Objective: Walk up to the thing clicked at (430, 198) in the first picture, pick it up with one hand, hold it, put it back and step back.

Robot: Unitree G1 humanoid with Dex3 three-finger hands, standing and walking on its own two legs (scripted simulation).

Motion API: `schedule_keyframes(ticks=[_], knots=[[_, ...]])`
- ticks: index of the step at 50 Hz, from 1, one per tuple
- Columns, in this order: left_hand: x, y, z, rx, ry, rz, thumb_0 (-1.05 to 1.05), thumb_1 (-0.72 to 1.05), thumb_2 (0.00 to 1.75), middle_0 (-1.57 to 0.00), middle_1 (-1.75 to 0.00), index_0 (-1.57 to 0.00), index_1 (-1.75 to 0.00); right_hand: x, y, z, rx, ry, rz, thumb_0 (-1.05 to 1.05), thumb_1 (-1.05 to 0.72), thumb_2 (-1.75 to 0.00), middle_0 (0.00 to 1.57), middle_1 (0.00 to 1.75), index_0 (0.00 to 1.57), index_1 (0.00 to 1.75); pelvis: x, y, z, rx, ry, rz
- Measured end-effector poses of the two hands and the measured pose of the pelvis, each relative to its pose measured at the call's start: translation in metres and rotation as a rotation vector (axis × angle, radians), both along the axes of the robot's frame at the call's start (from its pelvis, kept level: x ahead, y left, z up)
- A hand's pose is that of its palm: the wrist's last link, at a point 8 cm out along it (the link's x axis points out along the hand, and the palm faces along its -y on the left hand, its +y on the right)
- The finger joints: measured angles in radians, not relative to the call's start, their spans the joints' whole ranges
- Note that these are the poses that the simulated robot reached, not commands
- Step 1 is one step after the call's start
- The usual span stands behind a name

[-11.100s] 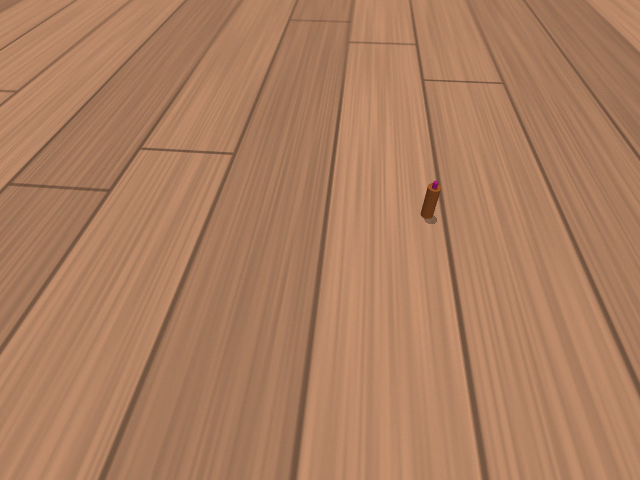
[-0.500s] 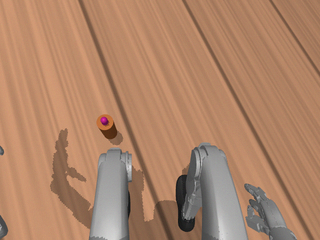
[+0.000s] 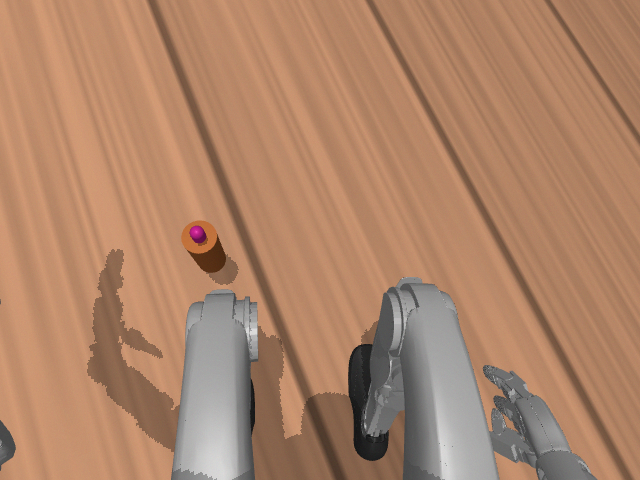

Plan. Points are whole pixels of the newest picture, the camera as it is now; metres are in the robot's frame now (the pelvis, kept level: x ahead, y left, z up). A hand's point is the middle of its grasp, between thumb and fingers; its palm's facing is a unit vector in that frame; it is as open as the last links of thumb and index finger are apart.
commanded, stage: approach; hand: left
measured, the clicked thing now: (204, 246) +0.43 +0.18 -0.28
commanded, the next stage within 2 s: close in in 0.34 s
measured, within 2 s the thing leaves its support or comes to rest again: neither
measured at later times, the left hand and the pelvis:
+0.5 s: hand (135, 270) +0.38 +0.27 -0.23, palm faces -0.07 -1.00 +0.03, open 17.4 cm; pelvis -0.01 +0.01 -0.08, yaw -6 degrees
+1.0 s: hand (187, 263) +0.40 +0.20 -0.27, palm faces -0.07 -1.00 +0.02, open 17.2 cm; pelvis -0.03 +0.03 -0.10, yaw -9 degrees
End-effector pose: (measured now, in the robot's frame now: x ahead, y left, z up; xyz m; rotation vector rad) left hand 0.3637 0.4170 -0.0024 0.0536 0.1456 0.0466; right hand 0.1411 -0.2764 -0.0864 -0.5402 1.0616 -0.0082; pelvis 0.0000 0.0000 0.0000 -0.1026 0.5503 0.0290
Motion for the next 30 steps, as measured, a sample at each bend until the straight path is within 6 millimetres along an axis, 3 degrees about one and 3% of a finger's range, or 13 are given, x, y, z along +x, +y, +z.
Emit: schedule_keyframes(ticks=[4,11,16,23,30], knots=[[0.001,-0.012,-0.034,-0.028,-0.021,-0.005,-0.01,-0.6,0.04,-0.05,-0.11,-0.06,-0.1,0.004,-0.001,-0.008,-0.018,0.004,0.045,0.0,-0.9,-0.89,0.2,0.3,0.21,0.3,-0.001,0.0,-0.014,-0.007,-0.019,-0.005],[0.006,-0.049,-0.116,-0.076,-0.003,-0.057,-0.01,-0.61,0.05,-0.04,-0.12,-0.06,-0.11,0.01,0.0,-0.024,-0.071,0.026,0.123,0.0,-0.9,-0.89,0.2,0.3,0.21,0.3,-0.004,0.002,-0.045,-0.038,-0.069,-0.018],[0.008,-0.067,-0.162,-0.086,-0.005,-0.082,-0.01,-0.6,0.06,-0.05,-0.12,-0.06,-0.12,0.007,0.003,-0.033,-0.112,0.063,0.171,0.0,-0.9,-0.89,0.2,0.3,0.21,0.3,-0.007,0.003,-0.064,-0.066,-0.122,-0.029],[-0.002,-0.083,-0.21,-0.084,0.02,-0.102,-0.01,-0.56,0.07,-0.05,-0.12,-0.06,-0.12,-0.002,0.01,-0.041,-0.158,0.124,0.236,0.0,-0.9,-0.9,0.2,0.3,0.21,0.3,-0.013,0.008,-0.081,-0.101,-0.192,-0.046],[-0.009,-0.105,-0.245,-0.105,0.017,-0.106,-0.01,-0.55,0.06,-0.04,-0.12,-0.07,-0.1,-0.007,0.021,-0.04,-0.202,0.173,0.323,0.0,-0.9,-0.89,0.21,0.3,0.21,0.3,-0.016,0.013,-0.092,-0.139,-0.255,-0.059]])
